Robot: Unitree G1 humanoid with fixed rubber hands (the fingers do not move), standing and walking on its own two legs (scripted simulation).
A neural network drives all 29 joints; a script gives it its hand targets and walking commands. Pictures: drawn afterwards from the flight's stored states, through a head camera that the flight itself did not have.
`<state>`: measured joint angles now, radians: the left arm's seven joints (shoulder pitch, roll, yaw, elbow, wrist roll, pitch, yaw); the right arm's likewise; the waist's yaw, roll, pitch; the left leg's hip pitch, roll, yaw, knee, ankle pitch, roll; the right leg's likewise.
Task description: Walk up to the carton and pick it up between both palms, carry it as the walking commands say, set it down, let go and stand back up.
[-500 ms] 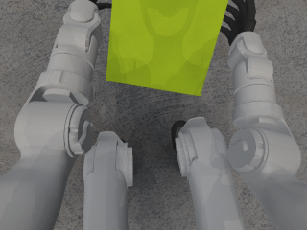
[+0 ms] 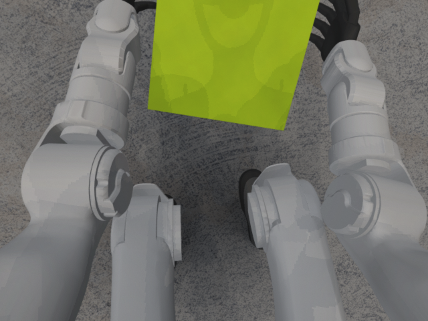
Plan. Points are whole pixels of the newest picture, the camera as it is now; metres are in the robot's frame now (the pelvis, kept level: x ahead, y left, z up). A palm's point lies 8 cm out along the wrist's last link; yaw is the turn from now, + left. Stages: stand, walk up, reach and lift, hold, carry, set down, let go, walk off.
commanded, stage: set down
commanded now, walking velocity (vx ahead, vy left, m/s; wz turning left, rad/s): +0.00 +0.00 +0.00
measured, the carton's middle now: (225, 37) +0.54 -0.07 -0.25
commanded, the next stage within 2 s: none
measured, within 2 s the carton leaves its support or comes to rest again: rests again in 0.68 s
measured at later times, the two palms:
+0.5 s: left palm (128, 13) +0.56 +0.08 -0.18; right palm (334, 47) +0.49 -0.22 -0.17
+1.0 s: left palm (119, 32) +0.54 +0.10 -0.20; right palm (331, 59) +0.47 -0.23 -0.19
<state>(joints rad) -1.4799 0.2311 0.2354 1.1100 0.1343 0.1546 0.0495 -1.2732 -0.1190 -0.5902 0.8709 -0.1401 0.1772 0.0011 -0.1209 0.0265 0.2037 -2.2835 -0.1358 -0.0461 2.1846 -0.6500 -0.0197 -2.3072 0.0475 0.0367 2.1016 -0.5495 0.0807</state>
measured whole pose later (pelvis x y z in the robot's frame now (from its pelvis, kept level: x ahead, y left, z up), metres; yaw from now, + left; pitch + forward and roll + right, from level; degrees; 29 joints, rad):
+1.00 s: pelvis -0.02 -0.01 -0.01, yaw +0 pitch +38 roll -3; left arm -1.49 0.36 -0.04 1.19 -0.10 0.07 0.07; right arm -1.36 -0.22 -0.38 1.15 0.08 0.01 -0.09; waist -0.13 -0.01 0.35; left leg -2.25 -0.09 -0.04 2.21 -0.61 -0.01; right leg -2.27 0.03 0.01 2.13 -0.52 0.06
